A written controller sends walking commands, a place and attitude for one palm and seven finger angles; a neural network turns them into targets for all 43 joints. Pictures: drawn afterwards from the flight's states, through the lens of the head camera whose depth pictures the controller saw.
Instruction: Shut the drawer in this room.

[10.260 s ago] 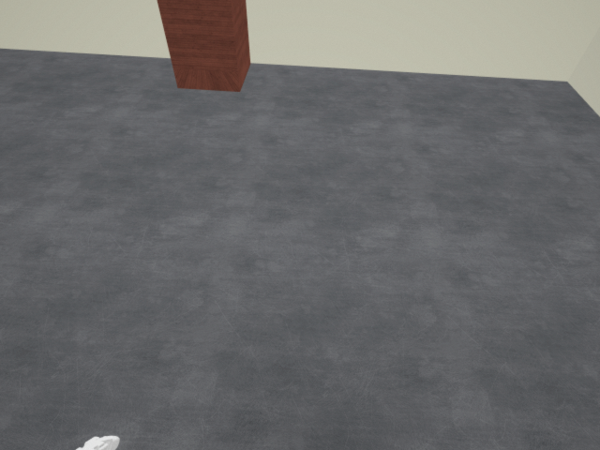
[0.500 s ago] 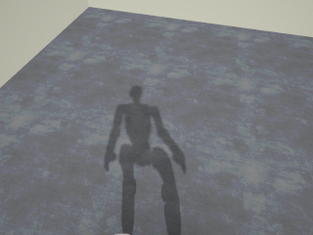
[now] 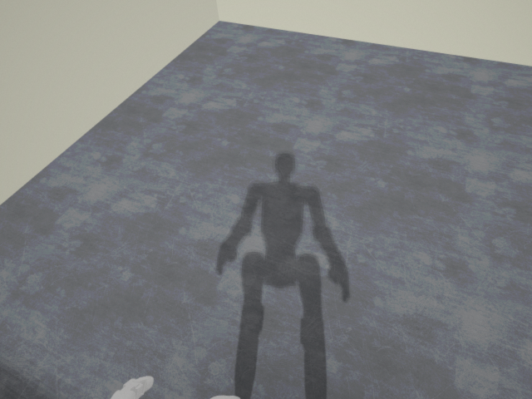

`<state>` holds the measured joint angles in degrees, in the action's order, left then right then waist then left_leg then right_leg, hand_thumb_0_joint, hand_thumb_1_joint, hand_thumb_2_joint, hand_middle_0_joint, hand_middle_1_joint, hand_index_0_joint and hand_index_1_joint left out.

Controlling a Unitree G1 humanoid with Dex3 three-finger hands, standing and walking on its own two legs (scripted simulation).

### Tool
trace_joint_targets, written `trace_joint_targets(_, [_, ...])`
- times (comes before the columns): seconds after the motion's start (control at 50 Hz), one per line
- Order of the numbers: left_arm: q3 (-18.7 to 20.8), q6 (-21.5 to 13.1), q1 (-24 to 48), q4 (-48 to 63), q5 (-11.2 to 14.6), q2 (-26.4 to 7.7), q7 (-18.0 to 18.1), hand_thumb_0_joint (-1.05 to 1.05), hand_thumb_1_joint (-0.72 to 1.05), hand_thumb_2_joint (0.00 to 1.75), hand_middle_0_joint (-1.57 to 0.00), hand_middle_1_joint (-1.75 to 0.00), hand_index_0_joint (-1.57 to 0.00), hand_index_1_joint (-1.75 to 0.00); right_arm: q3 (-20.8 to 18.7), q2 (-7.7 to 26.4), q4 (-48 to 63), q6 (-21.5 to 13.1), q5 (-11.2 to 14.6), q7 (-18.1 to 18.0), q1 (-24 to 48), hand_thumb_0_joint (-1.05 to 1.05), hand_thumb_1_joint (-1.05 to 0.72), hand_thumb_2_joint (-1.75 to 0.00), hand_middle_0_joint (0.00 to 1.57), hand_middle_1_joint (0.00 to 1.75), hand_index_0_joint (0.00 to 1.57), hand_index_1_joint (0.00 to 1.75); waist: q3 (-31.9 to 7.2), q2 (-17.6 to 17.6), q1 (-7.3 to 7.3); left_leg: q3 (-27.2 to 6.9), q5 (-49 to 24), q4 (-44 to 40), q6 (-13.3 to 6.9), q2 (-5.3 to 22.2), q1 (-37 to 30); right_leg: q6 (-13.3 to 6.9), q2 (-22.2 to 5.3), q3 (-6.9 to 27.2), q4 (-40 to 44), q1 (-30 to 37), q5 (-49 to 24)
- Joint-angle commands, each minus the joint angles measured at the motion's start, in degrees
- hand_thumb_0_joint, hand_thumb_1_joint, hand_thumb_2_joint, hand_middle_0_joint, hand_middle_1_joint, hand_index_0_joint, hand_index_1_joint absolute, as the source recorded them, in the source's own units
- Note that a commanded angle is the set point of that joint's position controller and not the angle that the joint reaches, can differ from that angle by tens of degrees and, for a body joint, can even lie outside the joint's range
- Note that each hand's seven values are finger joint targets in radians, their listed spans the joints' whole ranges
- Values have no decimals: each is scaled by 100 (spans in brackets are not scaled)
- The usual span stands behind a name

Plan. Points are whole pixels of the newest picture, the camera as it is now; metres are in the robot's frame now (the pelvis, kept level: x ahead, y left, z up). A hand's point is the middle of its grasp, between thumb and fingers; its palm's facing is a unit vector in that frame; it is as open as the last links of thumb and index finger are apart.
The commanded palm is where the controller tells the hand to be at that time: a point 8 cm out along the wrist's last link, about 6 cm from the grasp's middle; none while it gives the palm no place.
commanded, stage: turn or walk to find it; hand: left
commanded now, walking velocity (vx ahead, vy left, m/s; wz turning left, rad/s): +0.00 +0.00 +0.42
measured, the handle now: out of the picture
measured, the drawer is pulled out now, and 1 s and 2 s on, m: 0.22 0.22 0.22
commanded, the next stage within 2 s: none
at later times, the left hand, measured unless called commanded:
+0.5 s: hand out of the picture -0.03 +0.26 -0.17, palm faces +0.26 -0.93 -0.24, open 7.4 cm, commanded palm none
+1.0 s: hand out of the picture -0.03 +0.20 -0.14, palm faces +0.42 -0.87 -0.26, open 7.4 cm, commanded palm none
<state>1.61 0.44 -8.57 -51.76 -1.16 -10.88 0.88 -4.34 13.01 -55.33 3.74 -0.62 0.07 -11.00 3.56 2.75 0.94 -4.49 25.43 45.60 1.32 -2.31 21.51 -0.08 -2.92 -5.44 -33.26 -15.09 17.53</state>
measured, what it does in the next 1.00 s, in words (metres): steps on the spot, turning left: left foot, then right foot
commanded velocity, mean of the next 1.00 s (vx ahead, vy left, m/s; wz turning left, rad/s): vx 0.00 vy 0.00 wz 0.42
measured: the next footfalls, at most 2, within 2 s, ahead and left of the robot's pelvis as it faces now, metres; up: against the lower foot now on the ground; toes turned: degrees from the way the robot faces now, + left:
left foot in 0.36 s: +0.00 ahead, +0.15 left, +0.00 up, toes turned +15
right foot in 0.80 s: +0.06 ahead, -0.09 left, +0.00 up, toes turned +16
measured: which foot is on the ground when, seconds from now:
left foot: up 0.00-0.34, down 0.36-0.80, up 0.82-1.00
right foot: down 0.00-0.36, up 0.38-0.78, down 0.80-1.00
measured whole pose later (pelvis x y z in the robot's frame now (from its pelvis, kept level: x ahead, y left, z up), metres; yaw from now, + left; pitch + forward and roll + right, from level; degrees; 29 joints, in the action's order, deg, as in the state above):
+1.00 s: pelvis -0.02 -0.01 +0.01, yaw +26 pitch -1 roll +2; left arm 1.3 1.0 -11.6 -52.7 -1.5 -9.2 1.1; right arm -5.3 14.3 -56.1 4.7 -1.0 0.9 -12.6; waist 3.6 2.0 1.3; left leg -1.3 22.4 64.5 3.3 0.2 27.9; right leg -0.8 -5.1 -8.6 -29.7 -12.3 16.6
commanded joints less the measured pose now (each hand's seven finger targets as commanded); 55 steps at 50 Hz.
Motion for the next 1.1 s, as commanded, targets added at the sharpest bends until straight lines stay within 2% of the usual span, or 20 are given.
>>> trace_joint_targets(0.0, [307, -88, -93, 342, 4, -1103, 108, 0, 90, 90, -20, -30, -20, -30, -174, 580, 401, -62, -61, 71, 57, 0, -90, -90, 20, 30, 20, 30, -74, -1085, -22, -34, -57, 2506, 63, 293, 1043, -690, -1736, 1219, 1688, 260, -1102])
trace_joint_targets(0.06, [265, -126, -129, 362, -17, -964, 117, 0, 90, 90, -20, -30, -20, -30, -121, 479, 310, -58, -57, 108, -94, 0, -90, -90, 20, 30, 20, 30, -184, -1214, -10, 235, -357, 2268, 207, 367, 925, -584, -1530, 573, 1541, 465, -1709])
trace_joint_targets(0.22, [384, -70, -813, 9, -75, -1329, 91, 0, 90, 90, -20, -30, -20, -30, 30, 345, 474, -150, 21, 93, 548, 0, -90, -90, 20, 30, 20, 30, -440, -1405, -416, 793, 209, 55, 210, 392, 282, -782, -1814, 319, 1007, 1121, -3039])
trace_joint_targets(0.28, [418, -22, -665, -31, -32, -1391, 76, 0, 90, 90, -20, -30, -20, -30, 47, 395, 370, -226, 13, 67, 108, 0, -90, -90, 20, 30, 20, 30, -680, -1362, -183, 1036, -698, -1359, 131, 315, -525, -450, -1680, -43, 424, 992, -2948])
trace_joint_targets(0.3, [412, 13, -629, -26, 21, -1315, 65, 0, 90, 90, -20, -30, -20, -30, 8, 547, 316, -271, 1, 76, -104, 0, -90, -90, 20, 30, 20, 30, -745, -932, -34, 945, -1480, -2149, 50, 417, -1223, -176, -1553, -246, -42, 539, -2474])
trace_joint_targets(0.32, [384, 58, -694, 71, 60, -1043, 43, 0, 90, 90, -20, -30, -20, -30, -97, 1015, 327, -326, -32, 76, -284, 0, -90, -90, 20, 30, 20, 30, -915, 316, 54, -332, -2599, -2546, -303, 1349, -2076, 192, -1008, -506, -1052, -551, -917])
trace_joint_targets(0.34, [252, 91, -507, 304, 66, -682, 19, 0, 90, 90, -20, -30, -20, -30, -208, 1518, 309, -306, -46, 44, -594, 0, -90, -90, 20, 30, 20, 30, -775, 1631, 209, -1616, -4387, -2657, -1031, 2530, -2197, 493, -448, -441, -2036, -1585, 1962])
trace_joint_targets(0.36, [229, 174, -131, 336, 20, -740, 75, 0, 90, 90, -20, -30, -20, -30, -216, 1483, 163, -303, -55, -42, -762, 0, -90, -90, 20, 30, 20, 30, -807, 1347, 380, -1631, -4087, -2692, -1255, 2580, -1876, 443, -453, 137, -2685, -1541, 2011])
trace_joint_targets(0.42, [301, 162, -136, 101, 31, -771, -17, 0, 90, 90, -20, -30, -20, -30, -64, 1035, 332, -313, -60, -113, 27, 0, -90, -90, 20, 30, 20, 30, -387, 745, 0, -872, -3324, -2687, -1058, 1846, -1343, 426, -442, 385, -3181, -1601, 887])
trace_joint_targets(0.48, [277, 149, -297, -2, 37, -752, -31, 0, 90, 90, -20, -30, -20, -30, -48, 977, 364, -356, -39, -106, 52, 0, -90, -90, 20, 30, 20, 30, -511, 554, -35, -562, -3656, -2666, -1011, 1605, -1497, 492, -363, 360, -2897, -1447, 623])
trace_joint_targets(0.62, [232, 131, 4, 237, 54, -649, 2, 0, 90, 90, -20, -30, -20, -30, -128, 1017, 348, -290, -76, -72, -158, 0, -90, -90, 20, 30, 20, 30, -535, 588, 110, -1068, -3393, -2580, -1151, 1610, -1492, 488, -133, 355, -1678, -1096, 851])
trace_joint_targets(0.72, [245, 43, -552, 165, 84, -673, 31, 0, 90, 90, -20, -30, -20, -30, -177, 1002, 455, -238, -63, -39, 123, 0, -90, -90, 20, 30, 20, 30, -621, 620, -178, -1217, -3125, -2161, -903, 1288, -723, 393, 115, 180, 149, 247, -23])
trace_joint_targets(0.74, [274, -2, -794, 110, 71, -754, 51, 0, 90, 90, -20, -30, -20, -30, -171, 897, 502, -237, -34, -29, 162, 0, -90, -90, 20, 30, 20, 30, -703, 395, -299, -1105, -2599, -1849, -691, 1070, -315, 371, -23, 242, 927, 860, -544])
trace_joint_targets(0.76, [332, -69, -914, 113, 1, -1128, 91, 0, 90, 90, -20, -30, -20, -30, -131, 590, 549, -240, 19, 4, 50, 0, -90, -90, 20, 30, 20, 30, -768, -650, -333, -627, -1445, -1016, -334, 550, 488, 126, -925, 1111, 1567, 1546, -487])
trace_joint_targets(0.78, [412, -88, -889, 171, -62, -1565, 110, 0, 90, 90, -20, -30, -20, -30, -70, 293, 730, -242, 12, 21, 102, 0, -90, -90, 20, 30, 20, 30, -494, -2024, -364, 179, 565, 260, 11, -199, 1295, -511, -2267, 2406, 1846, 1430, -952])
trace_joint_targets(0.8, [419, -84, -786, 264, 2, -1519, 122, 0, 90, 90, -20, -30, -20, -30, -154, 595, 703, -151, -55, -2, 177, 0, -90, -90, 20, 30, 20, 30, -483, -1779, -391, -137, 766, 1269, -17, 48, 1132, -851, -2495, 2408, 1967, 687, -784])
trace_joint_targets(0.82, [428, -55, -506, 319, 1, -1377, 151, 0, 90, 90, -20, -30, -20, -30, -185, 609, 669, -96, -48, 11, 247, 0, -90, -90, 20, 30, 20, 30, -255, -1483, -253, -156, 581, 1923, -35, 137, 1089, -903, -2337, 2291, 1988, 265, -570])
trace_joint_targets(0.84, [374, -65, -199, 376, 4, -1204, 135, 0, 90, 90, -20, -30, -20, -30, -185, 588, 521, -74, -59, 49, 126, 0, -90, -90, 20, 30, 20, 30, -92, -1096, -100, -108, 177, 2308, -7, 257, 1095, -804, -1991, 1717, 1877, 126, -567])
trace_joint_targets(0.88, [277, -100, 22, 430, -5, -960, 108, 0, 90, 90, -20, -30, -20, -30, -157, 474, 359, -57, -70, 102, -142, 0, -90, -90, 20, 30, 20, 30, -79, -1036, 65, 118, -331, 2469, 116, 309, 991, -595, -1532, 848, 1625, 141, -1136])
trace_joint_targets(1.08, [416, -62, -780, 13, -73, -1341, 86, 0, 90, 90, -20, -30, -20, -30, 26, 312, 467, -166, 16, 82, 414, 0, -90, -90, 20, 30, 20, 30, -502, -1460, -388, 819, 195, -86, 200, 365, 290, -782, -1779, 346, 959, 1163, -2948])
